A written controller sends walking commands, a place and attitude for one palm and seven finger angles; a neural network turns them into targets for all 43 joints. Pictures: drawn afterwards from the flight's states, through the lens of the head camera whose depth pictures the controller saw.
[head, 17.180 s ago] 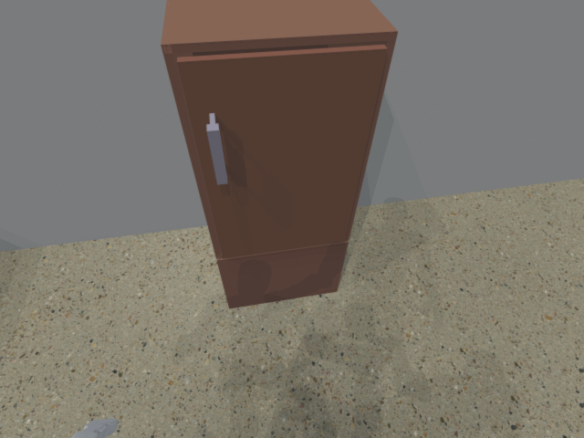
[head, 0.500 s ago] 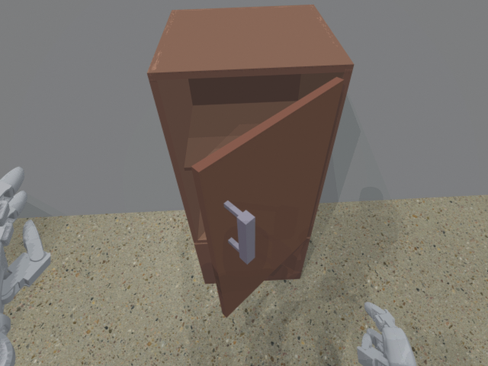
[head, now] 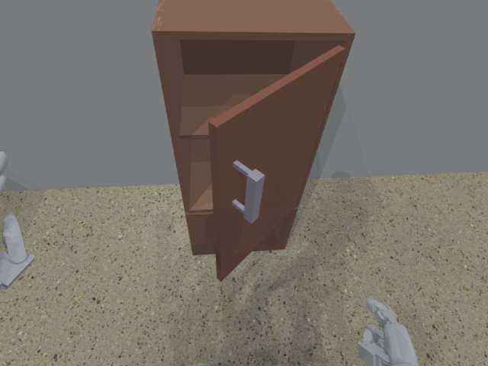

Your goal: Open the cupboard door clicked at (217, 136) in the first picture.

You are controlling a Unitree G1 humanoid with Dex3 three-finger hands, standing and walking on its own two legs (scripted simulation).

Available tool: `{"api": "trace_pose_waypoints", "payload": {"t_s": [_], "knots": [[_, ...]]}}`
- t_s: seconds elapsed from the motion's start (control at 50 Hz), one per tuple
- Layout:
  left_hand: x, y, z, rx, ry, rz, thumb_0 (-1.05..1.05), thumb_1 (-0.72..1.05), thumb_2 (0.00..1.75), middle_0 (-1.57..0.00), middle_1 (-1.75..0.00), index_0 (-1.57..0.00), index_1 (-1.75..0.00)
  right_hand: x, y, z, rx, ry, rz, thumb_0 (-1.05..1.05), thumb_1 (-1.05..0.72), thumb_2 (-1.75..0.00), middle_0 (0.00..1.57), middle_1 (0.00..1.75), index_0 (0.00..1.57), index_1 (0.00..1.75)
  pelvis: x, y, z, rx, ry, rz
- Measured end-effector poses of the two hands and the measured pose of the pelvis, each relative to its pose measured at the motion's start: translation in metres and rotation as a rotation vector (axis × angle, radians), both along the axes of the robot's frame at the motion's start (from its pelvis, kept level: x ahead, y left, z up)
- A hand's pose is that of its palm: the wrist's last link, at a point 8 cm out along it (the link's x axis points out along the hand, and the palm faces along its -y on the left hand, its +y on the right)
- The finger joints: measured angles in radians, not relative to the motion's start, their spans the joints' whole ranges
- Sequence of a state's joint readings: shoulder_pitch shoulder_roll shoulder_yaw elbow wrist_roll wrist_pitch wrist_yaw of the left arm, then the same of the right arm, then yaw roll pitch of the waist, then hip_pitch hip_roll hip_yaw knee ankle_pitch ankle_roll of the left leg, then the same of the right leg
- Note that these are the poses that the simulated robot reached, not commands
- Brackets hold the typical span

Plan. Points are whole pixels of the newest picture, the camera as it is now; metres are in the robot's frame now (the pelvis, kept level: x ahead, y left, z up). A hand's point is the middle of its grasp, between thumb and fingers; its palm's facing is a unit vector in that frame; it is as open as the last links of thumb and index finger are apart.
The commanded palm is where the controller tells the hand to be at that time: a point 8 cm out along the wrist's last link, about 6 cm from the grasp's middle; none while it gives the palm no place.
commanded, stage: step back with the hand held close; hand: left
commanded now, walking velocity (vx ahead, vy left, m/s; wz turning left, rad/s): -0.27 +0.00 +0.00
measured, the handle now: (245, 192) +0.42 +0.03 +0.02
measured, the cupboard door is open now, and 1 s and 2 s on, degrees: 42 42 42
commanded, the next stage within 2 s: stop stepping back and stand still in 0.54 s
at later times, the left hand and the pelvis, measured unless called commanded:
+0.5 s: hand out of the picture +0.09 +0.29 +0.18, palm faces +0.53 -0.74 -0.42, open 7.4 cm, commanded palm +0.02 +0.31 +0.18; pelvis -0.09 +0.00 +0.00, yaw +5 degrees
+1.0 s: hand out of the picture +0.03 +0.24 +0.16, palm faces +0.42 -0.81 -0.40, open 7.4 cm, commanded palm -0.04 +0.27 +0.18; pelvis -0.19 -0.03 +0.00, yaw -2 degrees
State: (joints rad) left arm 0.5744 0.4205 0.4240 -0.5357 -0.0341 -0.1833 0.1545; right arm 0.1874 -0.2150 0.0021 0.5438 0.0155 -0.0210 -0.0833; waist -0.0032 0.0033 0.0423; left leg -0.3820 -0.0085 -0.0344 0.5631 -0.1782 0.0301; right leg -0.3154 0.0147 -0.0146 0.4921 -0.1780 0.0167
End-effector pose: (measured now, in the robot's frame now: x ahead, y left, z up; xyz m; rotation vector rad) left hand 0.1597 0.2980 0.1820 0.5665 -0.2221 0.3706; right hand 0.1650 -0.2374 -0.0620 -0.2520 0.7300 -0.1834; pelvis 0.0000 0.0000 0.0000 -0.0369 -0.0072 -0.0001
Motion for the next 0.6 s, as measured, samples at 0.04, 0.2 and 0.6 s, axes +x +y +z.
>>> {"api": "trace_pose_waypoints", "payload": {"t_s": [0.04, 0.2, 0.6], "knots": [[-0.010, 0.003, -0.001, 0.009, -0.014, 0.010, 0.01, 0.89, 0.90, -0.21, -0.30, -0.21, -0.30, -0.008, 0.003, -0.003, -0.003, -0.001, 0.014, 0.01, -0.90, -0.90, 0.21, 0.30, 0.20, 0.30, -0.007, 0.001, -0.002, -0.004, -0.003, 0.009], [-0.057, 0.004, 0.004, 0.062, -0.093, 0.074, 0.01, 0.89, 0.90, -0.21, -0.30, -0.21, -0.30, -0.031, 0.011, -0.021, 0.011, 0.011, 0.096, 0.01, -0.90, -0.90, 0.21, 0.30, 0.20, 0.30, -0.033, -0.007, -0.014, 0.001, -0.026, 0.099], [-0.123, 0.004, 0.017, -0.048, -0.147, 0.023, 0.01, 0.89, 0.90, -0.21, -0.30, -0.21, -0.30, -0.090, 0.038, 0.006, 0.035, -0.034, 0.153, 0.01, -0.90, -0.90, 0.21, 0.30, 0.20, 0.30, -0.117, -0.004, 0.006, -0.045, 0.057, 0.036]]}}
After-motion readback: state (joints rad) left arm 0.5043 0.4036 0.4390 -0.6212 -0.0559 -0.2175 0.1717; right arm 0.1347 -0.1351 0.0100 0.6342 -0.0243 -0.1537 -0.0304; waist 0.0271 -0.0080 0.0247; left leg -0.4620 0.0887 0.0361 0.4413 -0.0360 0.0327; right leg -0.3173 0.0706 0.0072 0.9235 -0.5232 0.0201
